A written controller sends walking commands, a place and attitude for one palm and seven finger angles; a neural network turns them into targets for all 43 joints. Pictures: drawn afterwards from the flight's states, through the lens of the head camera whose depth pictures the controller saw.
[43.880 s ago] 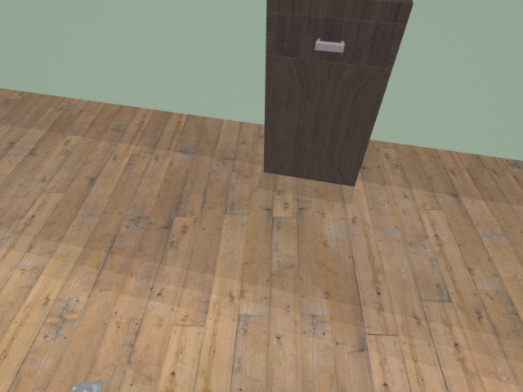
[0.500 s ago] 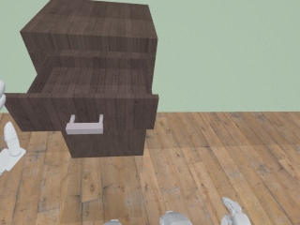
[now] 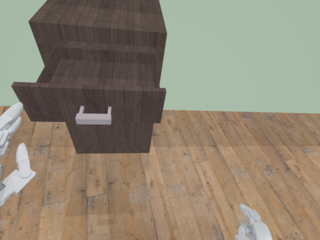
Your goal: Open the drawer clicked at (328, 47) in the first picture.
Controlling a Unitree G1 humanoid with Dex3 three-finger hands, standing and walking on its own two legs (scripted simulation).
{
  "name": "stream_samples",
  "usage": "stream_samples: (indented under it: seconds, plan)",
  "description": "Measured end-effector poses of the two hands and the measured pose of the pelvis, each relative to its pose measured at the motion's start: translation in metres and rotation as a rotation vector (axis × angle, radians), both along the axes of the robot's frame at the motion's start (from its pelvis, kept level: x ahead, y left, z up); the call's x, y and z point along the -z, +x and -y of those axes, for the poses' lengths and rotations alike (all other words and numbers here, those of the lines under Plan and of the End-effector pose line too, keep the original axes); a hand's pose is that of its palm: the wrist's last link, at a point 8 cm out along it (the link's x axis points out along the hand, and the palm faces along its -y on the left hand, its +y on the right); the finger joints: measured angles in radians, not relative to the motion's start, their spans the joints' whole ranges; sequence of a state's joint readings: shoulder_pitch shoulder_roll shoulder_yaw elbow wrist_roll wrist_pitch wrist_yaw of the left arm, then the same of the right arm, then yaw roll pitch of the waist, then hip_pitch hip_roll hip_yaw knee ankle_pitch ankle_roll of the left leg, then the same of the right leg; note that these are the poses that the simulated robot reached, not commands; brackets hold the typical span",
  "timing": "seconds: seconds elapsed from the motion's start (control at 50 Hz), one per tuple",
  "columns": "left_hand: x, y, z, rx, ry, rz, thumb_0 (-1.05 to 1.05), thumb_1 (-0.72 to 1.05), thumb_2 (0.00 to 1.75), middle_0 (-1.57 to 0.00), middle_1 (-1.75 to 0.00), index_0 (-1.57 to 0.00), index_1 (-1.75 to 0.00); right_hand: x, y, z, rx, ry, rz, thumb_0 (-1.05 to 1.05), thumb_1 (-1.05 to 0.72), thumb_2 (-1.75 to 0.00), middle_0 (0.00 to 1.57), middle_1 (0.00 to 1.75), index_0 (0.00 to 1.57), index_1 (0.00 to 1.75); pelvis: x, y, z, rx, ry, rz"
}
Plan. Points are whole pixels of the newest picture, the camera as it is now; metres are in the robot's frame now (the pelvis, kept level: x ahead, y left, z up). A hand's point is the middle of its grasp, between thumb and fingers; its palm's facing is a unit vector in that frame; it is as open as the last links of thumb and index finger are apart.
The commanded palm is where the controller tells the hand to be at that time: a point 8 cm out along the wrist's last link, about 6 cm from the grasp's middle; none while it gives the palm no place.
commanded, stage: stop stepping back and stand still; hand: left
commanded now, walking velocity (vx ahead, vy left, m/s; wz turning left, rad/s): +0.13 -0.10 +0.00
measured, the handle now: (95, 114) +0.49 +0.24 -0.02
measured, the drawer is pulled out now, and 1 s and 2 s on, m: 0.29 0.29 0.29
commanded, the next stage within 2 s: let the arm hang, fingers relaxed in 0.40 s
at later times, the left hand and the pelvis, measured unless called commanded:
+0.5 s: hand (35, 172) +0.19 +0.23 +0.16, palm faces +0.35 -0.84 -0.41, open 7.4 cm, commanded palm none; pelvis +0.00 +0.00 +0.00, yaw +0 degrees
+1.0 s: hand out of the picture -0.07 +0.20 -0.17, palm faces +0.03 -0.98 -0.21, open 7.2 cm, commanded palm none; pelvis -0.01 +0.01 +0.01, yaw +2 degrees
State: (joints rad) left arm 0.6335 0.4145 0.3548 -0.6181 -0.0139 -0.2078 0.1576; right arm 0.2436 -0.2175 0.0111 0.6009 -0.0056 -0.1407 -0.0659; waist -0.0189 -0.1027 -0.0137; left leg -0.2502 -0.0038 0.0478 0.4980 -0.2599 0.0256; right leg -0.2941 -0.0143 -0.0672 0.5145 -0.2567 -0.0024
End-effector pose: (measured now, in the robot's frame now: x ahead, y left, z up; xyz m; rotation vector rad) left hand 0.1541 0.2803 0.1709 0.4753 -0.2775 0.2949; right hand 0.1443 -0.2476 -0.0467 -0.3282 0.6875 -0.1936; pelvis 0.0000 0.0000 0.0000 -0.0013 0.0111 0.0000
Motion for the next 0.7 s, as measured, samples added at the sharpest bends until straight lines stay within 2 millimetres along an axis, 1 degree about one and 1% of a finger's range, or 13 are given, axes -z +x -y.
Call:
stream_samples:
  seconds: [0.06, 0.12, 0.24, 0.32, 0.4, 0.5, 0.52, 0.54, 0.56, 0.6, 0.62, 0.66, 0.7]
  plan:
    - [-0.010, -0.009, 0.002, 0.006, 0.031, 0.014, 0.01, 0.89, 0.89, -0.21, -0.31, -0.21, -0.30, -0.002, 0.000, -0.008, -0.021, 0.031, 0.035, 0.01, -0.90, -0.90, 0.20, 0.30, 0.20, 0.30, -0.001, -0.006, 0.001, -0.003, 0.001, 0.010]
    - [-0.016, -0.018, 0.006, 0.003, 0.042, 0.036, 0.01, 0.89, 0.89, -0.21, -0.31, -0.21, -0.30, 0.003, -0.002, -0.017, -0.044, 0.070, 0.044, 0.01, -0.90, -0.90, 0.20, 0.30, 0.20, 0.30, -0.001, -0.011, 0.004, -0.006, -0.002, 0.019]
    - [-0.011, -0.025, 0.010, -0.056, 0.009, 0.017, 0.01, 0.89, 0.90, -0.21, -0.31, -0.21, -0.30, 0.018, -0.007, -0.023, -0.058, 0.120, 0.000, 0.01, -0.90, -0.90, 0.21, 0.30, 0.21, 0.30, 0.000, -0.012, 0.010, -0.005, -0.014, 0.009]
    - [-0.004, -0.020, 0.011, -0.069, -0.026, 0.006, 0.01, 0.89, 0.90, -0.21, -0.31, -0.21, -0.30, 0.026, -0.013, -0.017, -0.044, 0.108, -0.044, 0.01, -0.90, -0.90, 0.21, 0.30, 0.21, 0.30, 0.001, -0.011, 0.009, -0.006, -0.022, 0.009]
    - [-0.002, -0.011, 0.011, -0.053, -0.037, -0.009, 0.01, 0.89, 0.90, -0.21, -0.31, -0.21, -0.30, 0.025, -0.018, -0.011, -0.011, 0.091, -0.065, 0.01, -0.90, -0.90, 0.21, 0.30, 0.21, 0.30, -0.001, -0.006, 0.007, -0.003, -0.017, 0.014]
    - [-0.005, 0.001, 0.009, -0.025, -0.002, -0.028, 0.01, 0.89, 0.89, -0.21, -0.31, -0.21, -0.30, 0.021, -0.016, -0.008, 0.013, 0.085, -0.057, 0.01, -0.90, -0.90, 0.20, 0.30, 0.21, 0.30, -0.003, 0.000, 0.005, -0.005, -0.011, 0.006]
    - [0.002, 0.006, 0.007, -0.012, 0.019, -0.052, 0.01, 0.89, 0.90, -0.21, -0.30, -0.21, -0.30, 0.023, -0.014, -0.007, -0.003, 0.090, -0.057, 0.01, -0.90, -0.90, 0.20, 0.30, 0.20, 0.30, -0.002, 0.001, 0.003, -0.013, -0.013, -0.001]
    - [0.020, 0.013, 0.004, -0.005, 0.022, -0.122, 0.01, 0.89, 0.90, -0.21, -0.30, -0.21, -0.30, 0.029, -0.012, -0.005, -0.020, 0.094, -0.073, 0.01, -0.90, -0.90, 0.20, 0.30, 0.20, 0.30, -0.001, 0.000, 0.002, -0.019, -0.013, -0.006]
    - [0.045, 0.021, 0.000, -0.009, -0.002, -0.223, 0.00, 0.89, 0.90, -0.21, -0.30, -0.21, -0.30, 0.035, -0.011, -0.002, -0.029, 0.097, -0.101, 0.01, -0.90, -0.90, 0.20, 0.30, 0.20, 0.30, 0.001, -0.001, 0.000, -0.023, -0.011, -0.009]
    - [0.107, 0.029, -0.007, -0.046, -0.090, -0.473, 0.00, 0.90, 0.90, -0.20, -0.30, -0.20, -0.30, 0.048, -0.013, 0.003, -0.023, 0.100, -0.158, 0.01, -0.90, -0.90, 0.20, 0.30, 0.20, 0.30, 0.004, -0.003, -0.003, -0.024, -0.007, -0.007]
    - [0.140, 0.027, -0.007, -0.068, -0.138, -0.606, 0.00, 0.90, 0.90, -0.20, -0.30, -0.20, -0.30, 0.053, -0.016, 0.004, -0.015, 0.101, -0.183, 0.01, -0.90, -0.90, 0.20, 0.30, 0.20, 0.30, 0.005, -0.004, -0.004, -0.024, -0.005, -0.002]
    - [0.202, 0.011, 0.000, -0.097, -0.225, -0.859, 0.00, 0.90, 0.90, -0.20, -0.30, -0.20, -0.29, 0.059, -0.025, 0.006, 0.006, 0.102, -0.226, 0.01, -0.90, -0.90, 0.20, 0.30, 0.20, 0.30, 0.006, -0.006, -0.005, -0.021, 0.000, 0.011]
    - [0.250, -0.018, 0.015, -0.104, -0.298, -1.081, 0.00, 0.91, 0.90, -0.20, -0.30, -0.20, -0.29, 0.062, -0.039, 0.007, 0.029, 0.098, -0.274, 0.01, -0.90, -0.90, 0.20, 0.30, 0.20, 0.30, 0.006, -0.007, -0.004, -0.017, 0.004, 0.027]
